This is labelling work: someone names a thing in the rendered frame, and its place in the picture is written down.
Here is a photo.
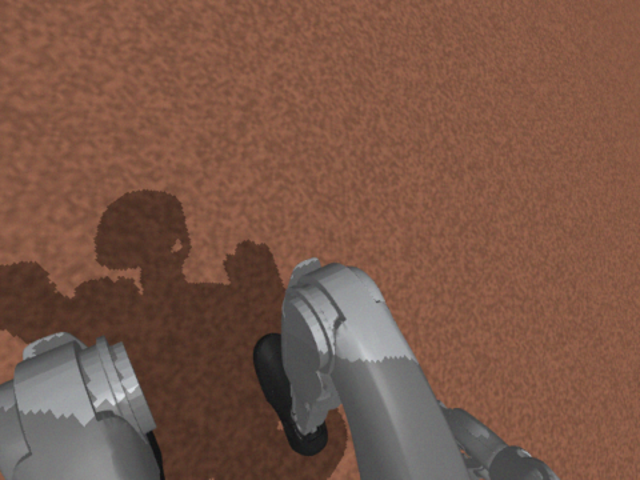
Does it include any right robot foot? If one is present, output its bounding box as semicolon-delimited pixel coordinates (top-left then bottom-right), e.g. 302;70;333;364
253;333;328;456

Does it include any right robot hand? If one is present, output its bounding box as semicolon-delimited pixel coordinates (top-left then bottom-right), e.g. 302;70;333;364
438;400;508;480

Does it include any right robot arm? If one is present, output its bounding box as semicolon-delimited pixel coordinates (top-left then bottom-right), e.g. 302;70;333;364
489;446;561;480

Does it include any left robot foot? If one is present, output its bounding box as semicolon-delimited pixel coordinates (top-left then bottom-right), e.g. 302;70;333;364
146;431;165;480

